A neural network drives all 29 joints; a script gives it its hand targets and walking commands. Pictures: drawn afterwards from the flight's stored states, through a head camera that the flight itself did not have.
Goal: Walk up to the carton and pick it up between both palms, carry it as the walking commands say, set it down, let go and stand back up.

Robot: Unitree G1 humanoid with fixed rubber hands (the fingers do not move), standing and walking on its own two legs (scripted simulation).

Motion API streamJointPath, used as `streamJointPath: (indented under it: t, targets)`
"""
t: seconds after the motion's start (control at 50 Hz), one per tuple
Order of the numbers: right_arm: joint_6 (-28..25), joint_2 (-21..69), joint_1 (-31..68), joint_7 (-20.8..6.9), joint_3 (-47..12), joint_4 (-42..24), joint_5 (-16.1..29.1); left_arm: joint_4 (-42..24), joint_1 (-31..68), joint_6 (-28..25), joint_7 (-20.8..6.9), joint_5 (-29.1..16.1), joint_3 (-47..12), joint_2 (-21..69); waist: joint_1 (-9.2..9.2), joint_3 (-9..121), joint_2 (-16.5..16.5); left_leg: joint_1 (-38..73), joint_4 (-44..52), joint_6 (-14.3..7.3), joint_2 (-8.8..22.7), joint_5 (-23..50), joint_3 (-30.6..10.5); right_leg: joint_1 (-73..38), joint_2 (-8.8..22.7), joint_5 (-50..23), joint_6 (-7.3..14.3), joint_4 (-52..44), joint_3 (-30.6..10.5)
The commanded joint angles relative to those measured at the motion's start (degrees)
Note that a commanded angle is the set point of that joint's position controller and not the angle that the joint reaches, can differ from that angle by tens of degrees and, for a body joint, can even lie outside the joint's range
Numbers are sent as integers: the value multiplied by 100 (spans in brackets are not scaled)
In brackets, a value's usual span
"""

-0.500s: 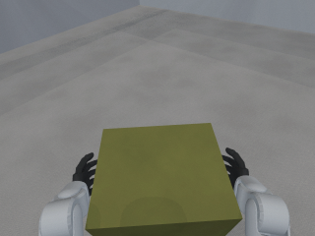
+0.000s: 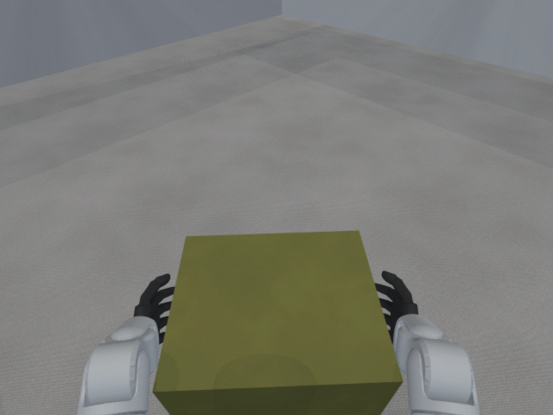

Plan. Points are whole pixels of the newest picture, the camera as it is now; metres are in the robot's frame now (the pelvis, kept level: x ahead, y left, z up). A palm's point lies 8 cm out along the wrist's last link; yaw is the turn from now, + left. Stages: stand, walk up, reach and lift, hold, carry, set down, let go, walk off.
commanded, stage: carry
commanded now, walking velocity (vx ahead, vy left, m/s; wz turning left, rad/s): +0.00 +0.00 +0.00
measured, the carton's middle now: (276, 341) +0.26 +0.02 -0.01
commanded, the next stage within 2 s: none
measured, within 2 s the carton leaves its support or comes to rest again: neither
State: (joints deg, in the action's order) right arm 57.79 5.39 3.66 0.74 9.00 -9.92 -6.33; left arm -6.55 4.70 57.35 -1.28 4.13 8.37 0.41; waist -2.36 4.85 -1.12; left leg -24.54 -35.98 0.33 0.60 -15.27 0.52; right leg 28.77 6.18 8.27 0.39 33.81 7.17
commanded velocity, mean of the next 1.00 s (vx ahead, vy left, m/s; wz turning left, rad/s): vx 0.00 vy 0.00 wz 0.00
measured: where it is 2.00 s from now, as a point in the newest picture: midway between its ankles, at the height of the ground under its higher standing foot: outside the picture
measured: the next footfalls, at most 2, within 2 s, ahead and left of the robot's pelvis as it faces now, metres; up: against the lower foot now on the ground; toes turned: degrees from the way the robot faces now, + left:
left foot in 0.42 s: +0.01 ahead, +0.06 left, +0.00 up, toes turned -8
right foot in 0.64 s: -0.02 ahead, -0.15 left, +0.00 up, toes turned -4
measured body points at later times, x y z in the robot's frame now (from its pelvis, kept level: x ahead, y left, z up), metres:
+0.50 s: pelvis -0.06 -0.03 +0.00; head -0.07 -0.03 +0.45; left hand +0.21 +0.14 +0.03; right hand +0.19 -0.22 +0.03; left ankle +0.00 +0.08 -0.72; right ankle +0.09 -0.12 -0.70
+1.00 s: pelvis -0.12 -0.07 +0.01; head -0.13 -0.08 +0.46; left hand +0.15 +0.11 +0.03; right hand +0.16 -0.24 +0.02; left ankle -0.03 +0.07 -0.72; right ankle -0.06 -0.15 -0.72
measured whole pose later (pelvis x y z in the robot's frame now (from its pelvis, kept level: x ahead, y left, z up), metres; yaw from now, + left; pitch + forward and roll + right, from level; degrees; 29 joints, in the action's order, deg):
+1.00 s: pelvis -0.12 -0.07 +0.01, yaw +0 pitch +3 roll +1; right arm 45.5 2.9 3.6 0.4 7.3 0.7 -6.1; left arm 1.8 2.5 45.5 -0.1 5.8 5.8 -0.1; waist -0.1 6.7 -0.9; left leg -26.0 -29.8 1.1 2.1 -7.2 1.8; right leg 24.8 0.3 12.6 3.5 33.7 6.5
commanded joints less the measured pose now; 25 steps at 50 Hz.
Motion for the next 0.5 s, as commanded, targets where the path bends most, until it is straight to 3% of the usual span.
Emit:
streamJointPath:
  t: [0.0, 0.02, 0.06, 0.08, 0.1, 0.14, 0.16, 0.18, 0.2, 0.22, 0.24, 0.26, 0.28, 0.3, 0.32, 0.34, 0.36, 0.38, 0.4, 0.42, 0.44, 0.46, 0.48]
  targets:
    - [-553, 3767, 2777, -857, -3492, -869, 1349, -1043, 2720, -494, -1065, -1672, -3419, 4212, 260, 1804, 807, 899, -156, -318, -112, -487, -11, -180, 655, 2446, -62, -1834, -1079]
    - [-668, 3619, 2726, -865, -3133, -189, 1084, -292, 2408, -621, -1049, -1280, -2992, 4045, 274, 1762, 883, 942, -137, -396, -118, -407, -83, -116, 596, 2473, -124, -1805, -925]
    - [-753, 3809, 2638, -893, -3738, -999, 1560, -1480, 2698, -756, -988, -1617, -3545, 4021, 310, 1757, 1010, 874, 167, -498, -117, -937, -112, -26, 392, 2544, -379, -1686, -571]
    - [-727, 3881, 2854, -926, -3854, -1105, 1682, -1564, 2859, -744, -973, -1668, -3631, 4140, 327, 1442, 672, 636, 571, -544, 32, -1289, -312, 115, 211, 2489, -437, -1441, -388]
    - [-865, 3623, 2421, -929, -3120, 175, 1075, -438, 2615, -877, -943, -1080, -2974, 3875, 322, 1384, 145, 328, 1213, -646, 235, -1857, -680, -82, -19, 2271, -481, -1023, -148]
    - [-735, 3843, 2895, -894, -4201, -1809, 2025, -2242, 2696, -724, -866, -1871, -3980, 4079, 222, 1384, -700, -477, 1772, -618, 675, -2342, -1187, -866, -250, 1392, -353, 122, 4]
    - [-885, 3511, 2717, -894, -3204, -117, 1172, -356, 2275, -900, -862, -1004, -2891, 3832, 168, 1568, -880, -667, 1834, -601, 741, -2018, -1197, -1310, -400, 798, -271, 663, 81]
    - [-1111, 3243, 2677, -913, -2780, 447, 815, 270, 2179, -1117, -860, -674, -2503, 3624, 140, 1658, -823, -733, 1632, -547, 694, -1808, -947, -1339, -363, 649, -193, 595, 4]
    - [-1326, 3138, 2867, -911, -2954, -19, 969, -226, 2301, -1336, -834, -825, -2712, 3565, 109, 1735, -432, -834, 1249, -436, 518, -1865, -535, -1430, -311, 674, -183, 319, -6]
    - [-1391, 3193, 3117, -897, -3368, -858, 1342, -981, 2550, -1380, -813, -1190, -3208, 3724, 118, 1714, -432, -814, 1057, -345, 321, -1824, -349, -1366, -253, 840, -167, 111, -85]
    - [-1468, 3209, 2865, -892, -3153, -303, 1136, -811, 2710, -1479, -793, -1050, -3046, 3586, 113, 1598, -136, -1080, 781, -348, 168, -2048, -326, -1369, -128, 1230, -149, -251, -285]
    - [-1520, 3107, 2592, -864, -2964, 72, 919, -434, 2500, -1521, -799, -939, -2911, 3500, 93, 1391, 738, -1101, 45, -244, -172, -2110, 37, -968, 396, 2170, -160, -1510, -1074]
    - [-1598, 3051, 2501, -862, -2809, 460, 710, -81, 2444, -1602, -796, -770, -2697, 3443, 135, 1492, 1571, -351, -1716, -236, -495, -1458, 548, -33, 894, 2711, -157, -2311, -1462]
    - [-1753, 3120, 2656, -848, -2880, 300, 776, -72, 2356, -1719, -793, -750, -2741, 3464, 283, 1662, 1672, 472, -2337, -212, -470, -900, 669, 559, 1212, 3200, -296, -2901, -1689]
    - [-1752, 3292, 2708, -798, -3236, -363, 1068, -611, 2506, -1661, -831, -1094, -3123, 3682, 380, 1779, 1449, 989, -2005, -314, -432, -664, 698, 753, 995, 3072, -551, -2993, -1169]
    - [-1698, 3416, 2559, -778, -3481, -667, 1265, -1053, 2564, -1579, -843, -1346, -3418, 3763, 398, 1793, 1504, 1385, -1251, -437, -381, -625, 747, 712, 747, 2737, -831, -2920, -644]
    - [-1776, 3233, 2436, -783, -3036, -56, 937, -474, 2470, -1652, -824, -990, -2993, 3617, 412, 1956, 1503, 1603, -474, -536, -487, -729, 801, 451, 512, 2494, -1013, -2774, -457]
    - [-1744, 3148, 2399, -786, -2984, 131, 964, -404, 2403, -1692, -775, -871, -2844, 3482, 383, 1825, 1483, 1578, 533, -592, -477, -887, 771, 71, 323, 2216, -1000, -2505, -348]
    - [-1680, 3296, 2481, -770, -3493, -781, 1427, -1537, 2669, -1639, -702, -1293, -3414, 3520, 424, 1793, 693, 1485, 1838, -824, -58, -1558, -48, -296, 65, 1677, -1010, -1558, -196]
    - [-1273, 3766, 2988, -756, -4695, -2791, 2458, -3547, 3208, -1218, -652, -2394, -4696, 4143, 427, 1546, -918, 1237, 2703, -1031, 1181, -2564, -1953, 76, -396, 991, -919, 198, 312]
    - [-1458, 3301, 2252, -746, -2852, -781, 998, -1537, 2659, -1382, -681, -997, -3045, 3644, 415, 1293, -2018, 93, 2847, -1357, 1683, -3040, -2490, 268, -575, 1182, -446, 1973, -168]
    - [-1637, 2584, 1886, -767, -1869, 1230, 220, 474, 2068, -1551, -652, -162, -2106, 3103, 306, 1334, -2001, -474, 2977, -1450, 1823, -2857, -2082, 236, -573, 1043, -345, 2963, -408]
    - [-1700, 2513, 2497, -730, -2692, -313, 897, -396, 2180, -1592, -647, -806, -2982, 3227, 238, 1519, -1490, -121, 2626, -1292, 1556, -1814, -1406, 519, -519, 774, -286, 3461, -606]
